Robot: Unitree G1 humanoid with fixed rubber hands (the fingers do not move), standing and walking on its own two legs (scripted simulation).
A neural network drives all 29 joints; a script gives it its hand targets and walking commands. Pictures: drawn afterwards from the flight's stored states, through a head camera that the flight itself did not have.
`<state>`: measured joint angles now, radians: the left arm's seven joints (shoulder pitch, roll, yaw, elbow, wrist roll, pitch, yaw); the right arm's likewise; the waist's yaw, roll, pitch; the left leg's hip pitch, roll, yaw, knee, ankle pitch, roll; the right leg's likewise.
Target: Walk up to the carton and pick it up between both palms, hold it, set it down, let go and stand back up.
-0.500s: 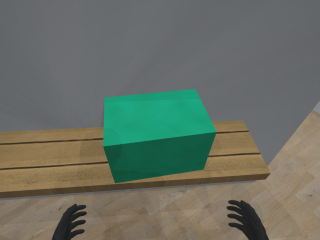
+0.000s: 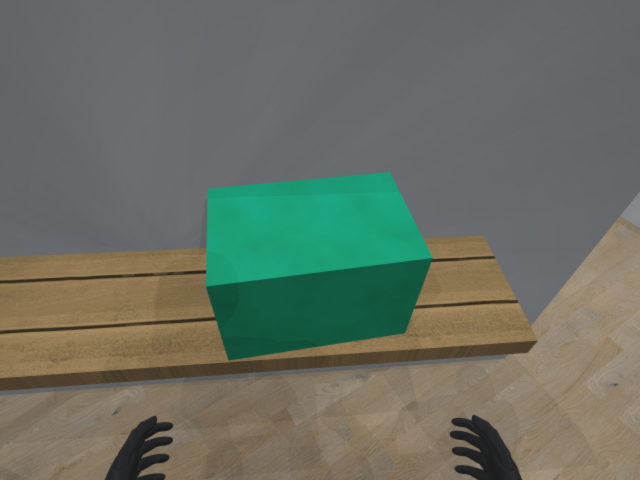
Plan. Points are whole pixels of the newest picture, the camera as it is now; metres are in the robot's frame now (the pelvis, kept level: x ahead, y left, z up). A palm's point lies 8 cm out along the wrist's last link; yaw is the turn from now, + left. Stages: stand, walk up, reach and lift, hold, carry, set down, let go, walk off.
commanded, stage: let go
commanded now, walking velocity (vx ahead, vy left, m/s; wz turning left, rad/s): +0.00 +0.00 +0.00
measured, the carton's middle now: (311, 264) +0.48 +0.02 -0.04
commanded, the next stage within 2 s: stand in 0.32 s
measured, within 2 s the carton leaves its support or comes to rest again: neither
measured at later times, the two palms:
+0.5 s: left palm out of the picture +0.13 +0.27 -0.09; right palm out of the picture +0.14 -0.25 -0.09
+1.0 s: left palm out of the picture +0.07 +0.30 -0.11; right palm out of the picture +0.08 -0.29 -0.12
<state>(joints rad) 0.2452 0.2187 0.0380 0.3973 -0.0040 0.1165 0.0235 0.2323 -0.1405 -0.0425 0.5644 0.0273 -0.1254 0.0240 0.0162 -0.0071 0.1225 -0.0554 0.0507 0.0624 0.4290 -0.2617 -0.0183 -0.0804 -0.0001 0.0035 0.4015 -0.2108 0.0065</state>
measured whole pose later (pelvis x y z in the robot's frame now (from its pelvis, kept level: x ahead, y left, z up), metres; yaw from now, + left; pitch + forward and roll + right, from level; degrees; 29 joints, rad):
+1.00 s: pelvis +0.00 +0.00 +0.00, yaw +1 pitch -3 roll +0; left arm 0.13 0.35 0.00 1.07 0.02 -0.02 -0.01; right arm 0.21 -0.36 0.01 0.98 -0.02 -0.01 0.01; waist 0.00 0.02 0.03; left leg -0.11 0.03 0.04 0.40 -0.24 -0.01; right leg -0.14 -0.02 -0.02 0.41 -0.21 0.01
